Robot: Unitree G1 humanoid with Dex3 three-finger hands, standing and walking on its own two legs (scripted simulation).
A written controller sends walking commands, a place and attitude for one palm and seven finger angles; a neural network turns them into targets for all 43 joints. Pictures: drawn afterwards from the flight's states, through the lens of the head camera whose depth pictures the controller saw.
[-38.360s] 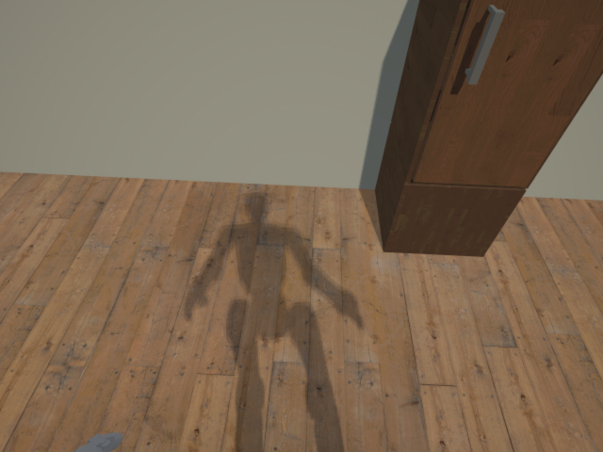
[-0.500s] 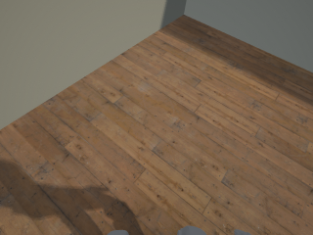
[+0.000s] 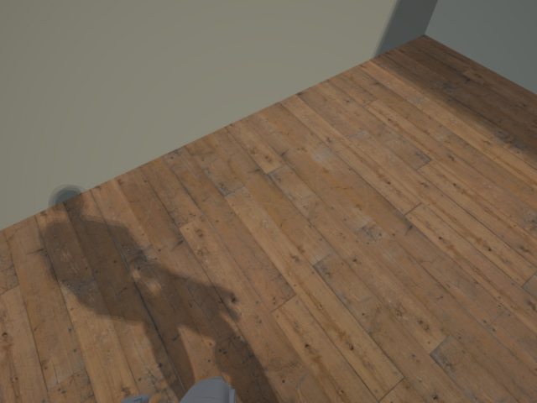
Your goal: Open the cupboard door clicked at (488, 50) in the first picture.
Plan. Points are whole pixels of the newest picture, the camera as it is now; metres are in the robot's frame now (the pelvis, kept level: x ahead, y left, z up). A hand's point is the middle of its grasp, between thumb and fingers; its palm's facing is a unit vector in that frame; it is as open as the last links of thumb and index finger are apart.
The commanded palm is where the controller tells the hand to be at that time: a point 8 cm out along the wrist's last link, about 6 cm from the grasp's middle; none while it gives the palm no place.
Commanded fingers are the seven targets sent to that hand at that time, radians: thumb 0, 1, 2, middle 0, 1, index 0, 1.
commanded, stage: turn to face it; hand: left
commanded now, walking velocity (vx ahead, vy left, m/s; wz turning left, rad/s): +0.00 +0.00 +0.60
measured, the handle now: out of the picture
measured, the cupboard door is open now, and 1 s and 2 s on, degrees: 38 38 38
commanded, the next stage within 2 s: take the last steps up to it in 2.00 s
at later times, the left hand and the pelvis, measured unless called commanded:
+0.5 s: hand out of the picture +0.07 +0.23 -0.16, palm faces +0.30 -0.91 -0.30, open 7.4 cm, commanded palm none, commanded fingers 0.00 0.90 0.90 -0.20 -0.30 -0.20 -0.30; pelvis +0.02 -0.01 -0.01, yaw +17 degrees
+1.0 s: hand out of the picture -0.02 +0.24 -0.18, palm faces +0.59 -0.77 -0.24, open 7.4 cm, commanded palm none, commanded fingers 0.00 0.90 0.90 -0.20 -0.30 -0.20 -0.30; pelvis +0.03 +0.02 +0.00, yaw +35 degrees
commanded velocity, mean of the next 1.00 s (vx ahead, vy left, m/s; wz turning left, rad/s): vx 0.00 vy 0.00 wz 0.60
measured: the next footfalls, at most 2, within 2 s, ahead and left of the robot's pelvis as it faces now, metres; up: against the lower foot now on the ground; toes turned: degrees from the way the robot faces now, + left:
left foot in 0.10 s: +0.05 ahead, +0.13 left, +0.00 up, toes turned +9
right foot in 0.46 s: +0.10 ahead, -0.13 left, +0.00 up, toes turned +14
